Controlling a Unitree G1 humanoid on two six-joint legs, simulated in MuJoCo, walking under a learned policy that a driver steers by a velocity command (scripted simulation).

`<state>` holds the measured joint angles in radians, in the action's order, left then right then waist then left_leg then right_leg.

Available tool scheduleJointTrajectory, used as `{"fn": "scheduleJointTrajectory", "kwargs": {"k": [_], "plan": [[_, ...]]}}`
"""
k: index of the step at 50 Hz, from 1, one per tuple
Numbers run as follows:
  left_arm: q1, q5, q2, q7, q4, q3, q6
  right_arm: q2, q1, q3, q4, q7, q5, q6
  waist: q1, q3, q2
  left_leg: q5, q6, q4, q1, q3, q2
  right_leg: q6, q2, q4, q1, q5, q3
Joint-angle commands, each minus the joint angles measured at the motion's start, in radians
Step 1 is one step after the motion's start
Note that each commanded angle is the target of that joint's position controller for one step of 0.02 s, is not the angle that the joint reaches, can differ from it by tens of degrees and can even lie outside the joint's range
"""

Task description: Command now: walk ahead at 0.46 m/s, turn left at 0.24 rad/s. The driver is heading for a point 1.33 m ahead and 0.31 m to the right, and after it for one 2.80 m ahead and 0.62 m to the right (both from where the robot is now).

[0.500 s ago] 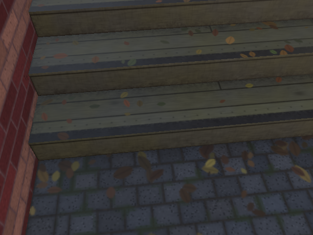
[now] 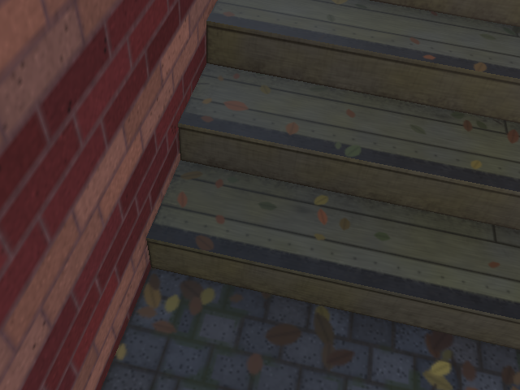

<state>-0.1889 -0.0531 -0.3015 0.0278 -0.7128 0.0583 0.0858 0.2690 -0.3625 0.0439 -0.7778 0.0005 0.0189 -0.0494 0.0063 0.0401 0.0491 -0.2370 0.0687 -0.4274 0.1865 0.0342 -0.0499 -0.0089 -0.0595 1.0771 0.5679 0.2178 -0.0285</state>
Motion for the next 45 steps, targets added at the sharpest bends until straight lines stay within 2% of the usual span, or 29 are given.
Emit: {"fn": "scheduleJointTrajectory", "kwargs": {"k": [1, 4, 6, 9, 11, 12, 13, 15, 17, 18, 19, 20, 21, 22, 23, 24, 28, 30, 32, 33, 35, 37, 38, 39, 40, 41, 43, 44, 45], "plan": [[0.009, -0.008, -0.045, 0.025, 0.028, 0.0, -0.027, 0.171, -0.043, 0.052, 0.028, -0.013, -0.012, -0.023, 0.002, 0.017, -0.126, 0.199, 0.1, 0.297, -0.045, 0.165, 0.211, -0.01, -0.024, -0.106, 0.082, -0.145, 0.028], [0.138, 0.007, -0.052, 0.034, 0.045, 0.001, -0.032, 0.139, -0.116, 0.047, 0.003, -0.014, -0.022, -0.037, 0.048, 0.057, -0.119, 0.173, 0.071, 0.347, -0.133, 0.121, 0.227, 0.003, -0.018, -0.232, 0.167, -0.274, 0.026], [0.187, 0.009, -0.041, 0.041, 0.055, -0.002, -0.031, 0.151, -0.129, 0.054, -0.008, -0.017, -0.015, -0.047, 0.054, 0.06, -0.154, 0.155, 0.06, 0.361, -0.175, 0.077, 0.231, 0.016, -0.006, -0.281, 0.179, -0.313, 0.032], [0.26, 0.015, -0.039, 0.054, 0.074, -0.003, -0.029, 0.131, -0.147, 0.053, -0.024, -0.027, -0.005, -0.058, 0.06, 0.101, -0.133, 0.164, 0.059, 0.387, -0.212, 0.021, 0.265, 0.039, 0.015, -0.347, 0.187, -0.324, 0.011], [0.288, 0.01, -0.035, 0.062, 0.08, -0.006, -0.032, 0.127, -0.131, 0.051, -0.026, -0.035, 0.001, -0.057, 0.054, 0.121, -0.127, 0.253, 0.045, 0.373, -0.25, -0.02, 0.279, 0.062, 0.037, -0.397, 0.178, -0.295, 0.014], [0.282, 0.014, -0.032, 0.063, 0.078, -0.006, -0.036, 0.135, -0.116, 0.055, -0.013, -0.037, 0.007, -0.048, 0.048, 0.115, -0.136, 0.341, 0.04, 0.342, -0.287, -0.038, 0.286, 0.083, 0.049, -0.411, 0.171, -0.246, 0.036], [0.278, 0.006, -0.027, 0.067, 0.075, -0.007, -0.041, 0.117, -0.108, 0.046, -0.017, -0.038, 0.007, -0.044, 0.042, 0.113, -0.152, 0.483, 0.033, 0.302, -0.295, -0.084, 0.283, 0.104, 0.064, -0.467, 0.132, -0.195, 0.053], [0.233, 0.004, -0.03, 0.062, 0.064, -0.003, -0.047, 0.138, -0.105, 0.041, -0.016, -0.047, 0.008, -0.038, 0.015, 0.042, -0.173, 0.945, 0.013, 0.112, -0.296, -0.13, 0.28, 0.15, 0.146, -0.501, -0.047, -0.088, 0.138], [0.006, -0.003, -0.069, 0.035, 0.011, 0.017, -0.027, 0.18, -0.112, 0.046, -0.024, -0.041, -0.003, -0.029, -0.079, -0.102, -0.187, 1.132, 0.011, -0.22, -0.258, -0.145, 0.279, 0.205, 0.209, -0.56, -0.314, -0.072, 0.153], [-0.159, -0.007, -0.104, 0.022, -0.033, 0.031, -0.022, 0.18, -0.101, 0.04, -0.013, -0.042, -0.01, -0.026, -0.164, -0.196, -0.159, 0.885, 0.006, -0.492, -0.105, -0.169, 0.249, 0.24, 0.128, -0.612, -0.557, -0.035, 0.047], [-0.213, -0.04, -0.226, 0.007, -0.022, 0.065, -0.022, 0.03, -0.17, 0.002, 0.057, -0.022, -0.038, -0.03, -0.088, -0.346, 0.104, 0.014, -0.037, -0.919, 0.349, -0.149, 0.096, 0.392, -0.228, -0.565, -0.967, -0.002, -0.497], [-0.227, 0.018, -0.225, -0.003, -0.019, 0.074, -0.038, 0.108, -0.131, 0.021, 0.062, -0.023, -0.027, -0.043, -0.102, -0.436, 0.094, -0.262, -0.022, -1.066, 0.445, 0.016, 0.007, 0.433, -0.287, -0.748, -0.967, -0.095, -0.825], [-0.172, 0.036, -0.187, -0.011, -0.033, 0.068, -0.041, 0.12, -0.013, 0.021, 0.076, -0.03, -0.024, -0.047, -0.084, -0.294, -0.019, -0.105, -0.014, -1.024, 0.484, 0.083, 0.088, 0.382, -0.222, -0.745, -0.852, -0.145, -0.599], [-0.13, 0.039, -0.142, -0.015, -0.036, 0.055, -0.038, 0.111, 0.019, 0.008, 0.085, -0.037, -0.025, -0.057, -0.056, -0.168, -0.065, -0.043, -0.015, -0.961, 0.454, 0.055, 0.113, 0.337, -0.189, -0.772, -0.68, -0.232, -0.494], [-0.102, 0.037, -0.121, -0.017, -0.031, 0.046, -0.033, 0.108, 0.031, 0.003, 0.083, -0.038, -0.009, -0.048, -0.027, -0.101, -0.093, -0.039, -0.021, -0.889, 0.429, 0.055, 0.139, 0.293, -0.146, -0.799, -0.581, -0.28, -0.43], [-0.087, 0.041, -0.11, -0.018, -0.037, 0.038, -0.028, 0.103, 0.016, -0.001, 0.08, -0.039, 0.007, -0.027, 0.004, -0.067, -0.079, -0.043, -0.034, -0.829, 0.381, 0.052, 0.147, 0.262, -0.109, -0.823, -0.502, -0.324, -0.377], [-0.14, 0.054, -0.135, -0.006, -0.071, 0.037, 0.005, 0.077, 0.057, -0.007, 0.083, -0.027, 0.025, 0.023, 0.01, -0.029, -0.028, -0.001, -0.079, -0.647, 0.352, 0.009, 0.131, 0.203, -0.038, -0.847, -0.424, -0.526, -0.266], [-0.166, 0.064, -0.13, -0.007, -0.088, 0.037, -0.005, 0.078, 0.163, -0.011, 0.116, -0.021, 0.022, 0.019, -0.02, -0.005, -0.014, 0.082, -0.101, -0.532, 0.363, -0.03, 0.1, 0.161, 0.03, -0.825, -0.389, -0.687, -0.194], [-0.2, 0.063, -0.126, -0.014, -0.103, 0.036, -0.022, 0.065, 0.243, -0.019, 0.129, -0.013, 0.025, 0.012, -0.054, -0.034, 0.015, 0.159, -0.107, -0.403, 0.364, -0.054, 0.071, 0.117, 0.06, -0.793, -0.425, -0.758, -0.182], [-0.209, 0.053, -0.121, -0.022, -0.114, 0.036, -0.023, 0.047, 0.233, -0.029, 0.112, -0.016, 0.016, 0.013, -0.053, -0.059, 0.062, 0.157, -0.108, -0.412, 0.344, -0.06, 0.054, 0.118, 0.055, -0.775, -0.439, -0.743, -0.193], [-0.241, 0.032, -0.097, -0.034, -0.113, 0.028, -0.027, 0.07, 0.269, -0.028, 0.108, -0.016, 0.009, 0.006, -0.088, -0.076, 0.092, 0.166, -0.09, -0.414, 0.408, -0.04, 0.06, 0.134, 0.02, -0.75, -0.535, -0.718, -0.275], [-0.275, 0.022, -0.115, -0.051, -0.131, 0.028, -0.036, 0.08, 0.327, -0.027, 0.119, -0.014, 0.014, -0.003, -0.098, -0.059, 0.049, 0.131, -0.08, -0.438, 0.531, -0.022, 0.065, 0.173, -0.047, -0.715, -0.671, -0.754, -0.361], [-0.3, 0.017, -0.11, -0.061, -0.142, 0.025, -0.037, 0.081, 0.341, -0.029, 0.124, -0.017, 0.017, -0.01, -0.104, -0.056, 0.038, 0.085, -0.071, -0.48, 0.604, -0.024, 0.065, 0.19, -0.075, -0.687, -0.755, -0.847, -0.384], [-0.347, 0.016, -0.083, -0.065, -0.158, 0.014, -0.036, 0.082, 0.354, -0.031, 0.115, -0.02, 0.032, -0.014, -0.122, -0.053, 0.005, 0.01, -0.062, -0.563, 0.671, -0.058, 0.053, 0.196, -0.065, -0.641, -0.839, -1.014, -0.369], [-0.348, 0.016, -0.083, -0.07, -0.168, 0.01, -0.031, 0.066, 0.347, -0.041, 0.11, -0.021, 0.038, -0.019, -0.107, -0.047, 0.0, -0.052, -0.048, -0.551, 0.644, -0.094, 0.037, 0.182, -0.05, -0.597, -0.849, -1.214, -0.336], [-0.291, 0.017, -0.088, -0.073, -0.162, 0.007, -0.027, 0.059, 0.309, -0.048, 0.104, -0.021, 0.038, -0.026, -0.063, -0.052, 0.005, -0.051, -0.03, -0.44, 0.487, -0.099, 0.027, 0.157, -0.029, -0.566, -0.755, -1.343, -0.303], [-0.22, 0.023, -0.102, -0.07, -0.167, 0.004, -0.018, 0.089, 0.154, -0.036, 0.061, -0.03, 0.018, -0.026, 0.047, -0.111, 0.06, 0.1, -0.006, -0.13, 0.106, -0.044, 0.017, 0.127, 0.022, -0.43, -0.622, -1.386, -0.322], [-0.139, 0.033, -0.12, -0.06, -0.161, 0.01, -0.01, 0.109, -0.008, -0.02, -0.013, -0.037, 0.01, -0.029, 0.143, -0.129, 0.018, 0.289, -0.002, 0.094, -0.092, -0.049, 0.014, 0.11, 0.07, -0.256, -0.551, -1.271, -0.314], [-0.019, 0.048, -0.122, -0.049, -0.122, 0.011, 0.008, 0.151, -0.205, -0.003, -0.095, -0.048, 0.005, -0.033, 0.239, -0.136, -0.103, 0.67, 0.082, 0.138, -0.397, 0.064, 0.158, 0.065, 0.164, 0.129, -0.244, -0.669, -0.215]]}}
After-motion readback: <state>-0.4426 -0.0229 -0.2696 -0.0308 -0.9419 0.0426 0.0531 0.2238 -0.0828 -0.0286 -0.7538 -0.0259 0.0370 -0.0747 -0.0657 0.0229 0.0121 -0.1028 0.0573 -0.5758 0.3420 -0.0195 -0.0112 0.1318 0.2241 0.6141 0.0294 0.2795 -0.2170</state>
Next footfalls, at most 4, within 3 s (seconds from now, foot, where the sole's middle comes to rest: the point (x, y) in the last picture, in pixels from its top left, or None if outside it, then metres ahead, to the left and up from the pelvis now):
0.36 right None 0.39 -0.14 -0.78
0.90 left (274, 332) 0.64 -0.08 -0.78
1.26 right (389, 242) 0.85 -0.39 -0.63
1.80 left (317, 124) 1.16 -0.18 -0.48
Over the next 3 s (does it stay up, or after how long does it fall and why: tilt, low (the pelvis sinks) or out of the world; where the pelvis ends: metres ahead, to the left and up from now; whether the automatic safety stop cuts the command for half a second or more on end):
stays up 1.65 -0.34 0.52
